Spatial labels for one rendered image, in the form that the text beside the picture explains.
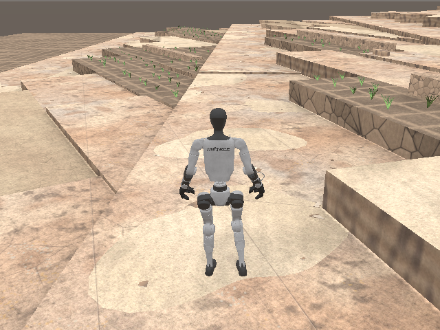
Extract left robot shin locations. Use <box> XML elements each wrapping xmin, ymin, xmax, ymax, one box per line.
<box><xmin>203</xmin><ymin>224</ymin><xmax>214</xmax><ymax>267</ymax></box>

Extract right robot hand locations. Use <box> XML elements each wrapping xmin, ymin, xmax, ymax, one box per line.
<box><xmin>249</xmin><ymin>184</ymin><xmax>265</xmax><ymax>199</ymax></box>

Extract robot right forearm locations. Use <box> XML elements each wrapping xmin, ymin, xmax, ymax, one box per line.
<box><xmin>248</xmin><ymin>164</ymin><xmax>262</xmax><ymax>188</ymax></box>

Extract robot left thigh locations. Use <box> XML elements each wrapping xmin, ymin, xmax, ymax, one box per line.
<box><xmin>197</xmin><ymin>192</ymin><xmax>215</xmax><ymax>237</ymax></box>

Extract robot right upper arm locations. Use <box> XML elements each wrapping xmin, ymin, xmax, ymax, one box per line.
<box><xmin>233</xmin><ymin>137</ymin><xmax>254</xmax><ymax>175</ymax></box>

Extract robot left forearm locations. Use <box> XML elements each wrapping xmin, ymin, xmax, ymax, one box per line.
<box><xmin>181</xmin><ymin>165</ymin><xmax>193</xmax><ymax>189</ymax></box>

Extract left robot hand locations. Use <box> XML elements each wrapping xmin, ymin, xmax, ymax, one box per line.
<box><xmin>179</xmin><ymin>187</ymin><xmax>195</xmax><ymax>200</ymax></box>

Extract robot left upper arm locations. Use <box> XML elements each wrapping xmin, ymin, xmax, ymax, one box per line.
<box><xmin>186</xmin><ymin>138</ymin><xmax>205</xmax><ymax>175</ymax></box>

